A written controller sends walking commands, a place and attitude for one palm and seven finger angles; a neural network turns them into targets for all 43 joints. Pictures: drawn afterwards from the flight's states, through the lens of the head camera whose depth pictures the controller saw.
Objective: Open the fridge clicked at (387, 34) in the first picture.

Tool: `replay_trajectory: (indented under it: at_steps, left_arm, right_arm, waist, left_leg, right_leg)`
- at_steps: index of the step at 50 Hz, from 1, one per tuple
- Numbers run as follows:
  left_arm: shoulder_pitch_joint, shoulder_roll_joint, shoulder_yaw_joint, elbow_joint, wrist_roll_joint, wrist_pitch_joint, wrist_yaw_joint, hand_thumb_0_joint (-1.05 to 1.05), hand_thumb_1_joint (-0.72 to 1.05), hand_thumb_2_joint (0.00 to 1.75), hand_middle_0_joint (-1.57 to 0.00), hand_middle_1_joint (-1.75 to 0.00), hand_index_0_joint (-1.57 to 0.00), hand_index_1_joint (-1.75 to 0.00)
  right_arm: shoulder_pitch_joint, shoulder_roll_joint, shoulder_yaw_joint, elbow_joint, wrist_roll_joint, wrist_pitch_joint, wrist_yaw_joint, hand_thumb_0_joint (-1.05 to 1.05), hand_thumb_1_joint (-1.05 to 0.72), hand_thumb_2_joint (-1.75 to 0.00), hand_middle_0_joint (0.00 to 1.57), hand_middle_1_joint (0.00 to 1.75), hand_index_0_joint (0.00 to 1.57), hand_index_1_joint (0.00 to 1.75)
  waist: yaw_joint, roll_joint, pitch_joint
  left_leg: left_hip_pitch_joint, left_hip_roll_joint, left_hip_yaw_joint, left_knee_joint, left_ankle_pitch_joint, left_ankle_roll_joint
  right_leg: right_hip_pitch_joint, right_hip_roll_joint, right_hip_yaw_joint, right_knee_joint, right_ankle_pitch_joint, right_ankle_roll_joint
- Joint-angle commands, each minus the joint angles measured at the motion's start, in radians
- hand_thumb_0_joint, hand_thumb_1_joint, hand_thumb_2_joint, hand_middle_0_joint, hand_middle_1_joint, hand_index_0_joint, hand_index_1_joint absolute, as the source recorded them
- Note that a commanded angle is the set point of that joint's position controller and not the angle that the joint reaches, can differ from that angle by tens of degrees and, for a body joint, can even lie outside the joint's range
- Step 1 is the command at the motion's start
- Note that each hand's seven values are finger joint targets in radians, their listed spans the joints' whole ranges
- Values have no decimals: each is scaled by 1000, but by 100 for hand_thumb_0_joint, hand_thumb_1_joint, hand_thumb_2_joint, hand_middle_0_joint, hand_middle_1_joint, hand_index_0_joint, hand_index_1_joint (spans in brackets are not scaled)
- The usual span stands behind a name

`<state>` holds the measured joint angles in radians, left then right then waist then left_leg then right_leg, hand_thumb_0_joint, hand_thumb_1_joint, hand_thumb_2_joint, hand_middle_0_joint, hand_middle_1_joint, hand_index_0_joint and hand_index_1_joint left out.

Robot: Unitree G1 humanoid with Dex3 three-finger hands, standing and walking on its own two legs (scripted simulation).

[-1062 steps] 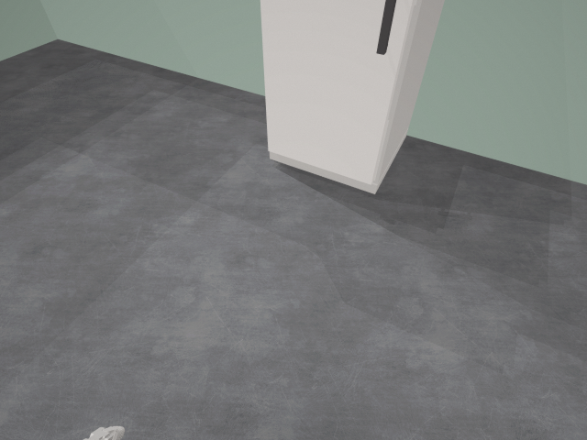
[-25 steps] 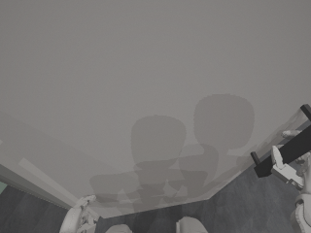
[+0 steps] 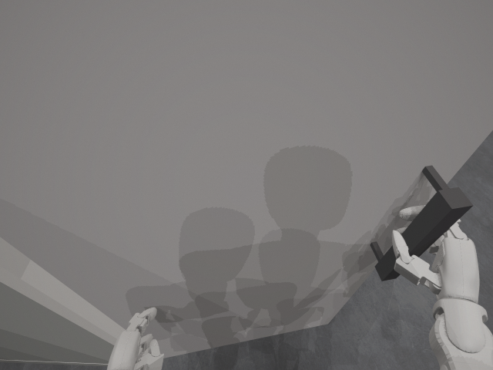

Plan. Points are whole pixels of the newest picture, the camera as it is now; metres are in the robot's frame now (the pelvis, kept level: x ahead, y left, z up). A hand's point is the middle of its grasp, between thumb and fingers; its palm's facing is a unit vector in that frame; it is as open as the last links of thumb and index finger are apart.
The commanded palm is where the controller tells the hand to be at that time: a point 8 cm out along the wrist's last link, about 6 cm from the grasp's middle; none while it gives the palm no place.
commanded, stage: stop walking and hold the door back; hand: right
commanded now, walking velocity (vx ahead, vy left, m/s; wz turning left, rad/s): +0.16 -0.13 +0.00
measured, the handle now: (405, 229) +0.32 -0.23 +0.07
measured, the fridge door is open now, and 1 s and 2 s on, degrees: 77 72 72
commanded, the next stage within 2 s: loosen the grip on the handle in 0.82 s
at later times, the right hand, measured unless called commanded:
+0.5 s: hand (393, 231) +0.31 -0.21 +0.08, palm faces +0.24 +0.95 -0.19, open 6.1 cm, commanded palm +0.28 -0.25 +0.07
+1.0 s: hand (393, 225) +0.32 -0.21 +0.07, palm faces +0.18 +0.97 -0.18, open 6.3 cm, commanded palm +0.28 -0.26 +0.07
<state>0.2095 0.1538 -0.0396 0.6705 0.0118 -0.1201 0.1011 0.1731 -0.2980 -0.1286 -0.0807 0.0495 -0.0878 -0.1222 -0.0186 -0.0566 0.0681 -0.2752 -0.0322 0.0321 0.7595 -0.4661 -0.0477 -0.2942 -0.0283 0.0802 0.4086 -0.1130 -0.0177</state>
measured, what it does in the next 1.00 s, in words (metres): steps on the spot: left foot, then right foot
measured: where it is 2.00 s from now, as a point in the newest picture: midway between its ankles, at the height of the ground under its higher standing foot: outside the picture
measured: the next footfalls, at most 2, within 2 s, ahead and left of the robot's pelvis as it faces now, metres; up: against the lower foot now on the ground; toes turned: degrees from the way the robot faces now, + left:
left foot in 0.08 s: -0.01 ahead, +0.15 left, +0.00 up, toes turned -1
right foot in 0.36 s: -0.03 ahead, -0.13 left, +0.00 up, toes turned -10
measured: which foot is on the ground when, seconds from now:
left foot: up 0.00-0.06, down 0.08-0.38, up 0.40-0.62, down 0.64-1.00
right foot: down 0.00-0.06, up 0.08-0.34, down 0.36-0.66, up 0.68-0.94, down 0.96-1.00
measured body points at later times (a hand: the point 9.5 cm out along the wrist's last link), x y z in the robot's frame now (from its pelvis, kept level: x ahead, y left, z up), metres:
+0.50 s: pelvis -0.08 +0.00 -0.01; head -0.04 +0.00 +0.44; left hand +0.04 +0.25 -0.12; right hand +0.29 -0.26 +0.09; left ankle -0.07 +0.11 -0.70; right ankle -0.07 -0.12 -0.75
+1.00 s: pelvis -0.08 +0.00 -0.02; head -0.06 -0.01 +0.43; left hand +0.08 +0.27 -0.10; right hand +0.31 -0.26 +0.09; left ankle -0.04 +0.10 -0.75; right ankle -0.06 -0.13 -0.75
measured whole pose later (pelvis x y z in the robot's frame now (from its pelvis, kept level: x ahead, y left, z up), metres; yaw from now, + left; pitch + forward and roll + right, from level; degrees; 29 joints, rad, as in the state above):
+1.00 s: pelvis -0.08 +0.00 -0.02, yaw -3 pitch +0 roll -1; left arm 0.21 0.29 0.04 0.70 -0.03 -0.11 0.07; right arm -0.58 -0.29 -0.19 0.78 -0.02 -0.16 0.02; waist 0.01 0.04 0.03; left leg -0.33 0.04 0.07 0.59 -0.26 0.02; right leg -0.30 -0.02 -0.06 0.54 -0.23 0.00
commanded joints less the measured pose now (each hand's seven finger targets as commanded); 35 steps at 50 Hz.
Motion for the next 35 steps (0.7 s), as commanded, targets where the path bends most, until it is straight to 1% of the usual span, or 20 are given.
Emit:
replay_trajectory:
  at_steps: [1,2,3,4,5,6,9,14,16,17,19,20,21,23,25,30,31,33,34,35]
  left_arm:
    - [-84,178,59,-101,-6,-31,28,0,90,90,-20,-30,-20,-30]
    - [-91,168,56,-101,-9,-20,25,0,90,90,-20,-30,-20,-30]
    - [-107,156,56,-110,-11,-6,24,0,90,90,-20,-30,-20,-30]
    - [-147,183,58,-124,-9,-6,28,0,90,90,-20,-30,-20,-30]
    - [-93,198,64,-98,-15,-5,19,0,90,90,-20,-30,-20,-30]
    - [-92,216,74,-93,-21,-2,12,0,90,90,-20,-30,-20,-30]
    - [-91,212,66,-68,-27,13,26,0,90,90,-20,-30,-20,-30]
    - [-66,200,71,-74,-24,10,33,0,90,90,-20,-30,-20,-30]
    - [-28,212,80,-59,-22,5,31,0,90,90,-20,-30,-20,-30]
    - [-18,229,90,-62,-22,3,30,0,90,90,-20,-30,-20,-30]
    - [-9,263,91,-94,-38,13,21,0,90,90,-20,-30,-20,-30]
    - [-48,187,60,-103,-34,8,14,0,90,90,-20,-30,-20,-30]
    - [-31,202,62,-90,-36,11,18,0,90,90,-20,-30,-20,-30]
    - [-7,215,71,-91,-43,22,16,0,90,90,-20,-30,-20,-30]
    - [-7,226,73,-88,-39,26,8,0,90,90,-20,-30,-20,-30]
    - [-8,231,53,-92,-38,24,6,0,90,90,-20,-30,-20,-30]
    - [-9,229,52,-88,-38,22,5,0,90,90,-20,-30,-20,-30]
    - [7,205,54,-84,-39,23,8,0,90,90,-20,-30,-20,-30]
    - [21,220,77,-87,-51,22,2,0,90,90,-20,-30,-20,-30]
    - [4,232,79,-76,-50,18,2,0,90,90,-20,-30,-20,-30]
  right_arm:
    - [-481,-182,-129,-26,-2,-55,-41,0,-90,-90,45,140,45,140]
    - [-537,-204,-120,29,-11,-56,-32,0,-90,-90,45,140,45,140]
    - [-587,-281,-162,81,-17,-55,-33,0,-90,-90,45,140,45,140]
    - [-639,-285,-162,89,-7,-70,-28,0,-90,-90,45,140,45,140]
    - [-634,-300,-205,210,-8,-70,-29,0,-90,-90,45,140,45,140]
    - [-754,-231,-120,222,-7,-83,-17,0,-90,-90,45,140,45,140]
    - [-871,-314,-172,386,-15,-131,-18,0,-90,-90,45,140,45,140]
    - [-1009,-238,-108,458,-19,-147,-12,0,-90,-90,45,140,45,140]
    - [-1043,-226,-103,464,-25,-148,-12,0,-90,-90,45,140,45,140]
    - [-1044,-206,-90,458,-26,-155,-4,0,-90,-90,45,140,45,140]
    - [-1072,-143,-36,438,-11,-158,12,0,-90,-90,45,140,45,140]
    - [-1059,-44,55,410,-13,-164,25,0,-90,-90,45,140,45,140]
    - [-1084,-139,-17,428,-27,-156,15,0,-90,-90,45,140,45,140]
    - [-1093,-131,0,400,-12,-140,22,0,-90,-90,45,140,45,140]
    - [-1049,-112,6,398,-14,-123,31,0,-90,-90,45,140,45,140]
    - [-1030,-193,-44,436,-18,-108,34,0,-90,-90,45,140,45,140]
    - [-1036,-215,-56,449,-22,-109,35,0,-90,-90,45,140,45,140]
    - [-1034,-267,-89,500,-31,-105,25,0,-90,-90,45,140,45,140]
    - [-973,-337,-167,556,-15,-94,20,0,-90,-90,45,140,45,140]
    - [-1009,-305,-148,583,-6,-94,27,0,-90,-90,45,140,45,140]
  waist:
    - [4,-127,-229]
    - [10,31,-193]
    - [13,227,-163]
    - [-15,212,-103]
    - [7,237,-152]
    - [24,287,-135]
    - [14,165,-131]
    - [-4,259,-188]
    - [19,197,-227]
    - [28,97,-242]
    - [22,-194,-280]
    - [59,-262,-281]
    - [51,-193,-250]
    - [41,-63,-278]
    - [32,-120,-304]
    - [21,-113,-305]
    - [24,-69,-310]
    - [42,148,-302]
    - [13,306,-289]
    - [5,301,-270]
  left_leg:
    - [187,8,20,-420,134,26]
    - [173,128,-119,-530,117,77]
    - [98,335,-414,-613,-2,168]
    - [1,467,-516,-626,35,238]
    - [-5,458,-479,-585,1,222]
    - [25,410,-412,-530,61,198]
    - [83,334,-212,-460,259,155]
    - [64,299,-181,-449,126,169]
    - [22,255,-144,-366,82,144]
    - [-38,207,-116,-263,107,115]
    - [-235,35,49,48,36,35]
    - [-314,46,6,202,-93,35]
    - [-327,71,-35,259,-56,38]
    - [-289,76,-27,189,-5,36]
    - [-183,65,11,74,66,38]
    - [126,31,57,-281,200,40]
    - [199,64,7,-337,236,51]
    - [323,284,-275,-395,332,150]
    - [319,363,-415,-455,342,201]
    - [298,384,-420,-461,382,200]
  right_leg:
    - [67,-94,80,-53,-224,-48]
    - [-19,-26,19,90,-307,-3]
    - [-121,63,-42,315,-331,50]
    - [-204,72,-18,553,-364,56]
    - [-237,58,17,699,-320,54]
    - [-271,45,34,747,-272,55]
    - [-255,11,-46,639,-229,44]
    - [-5,29,-193,229,-263,13]
    - [159,38,-215,40,-180,11]
    - [252,-6,-160,-20,-170,-3]
    - [392,-298,239,-87,61,-138]
    - [379,-349,350,-153,1,-177]
    - [338,-365,355,-146,8,-202]
    - [359,-329,230,-59,206,-202]
    - [330,-274,64,-15,286,-163]
    - [138,-225,-48,67,106,-88]
    - [78,-195,-80,113,29,-60]
    - [-143,-54,-165,283,-266,10]
    - [-213,2,-130,450,-436,31]
    - [-218,-3,-66,543,-434,30]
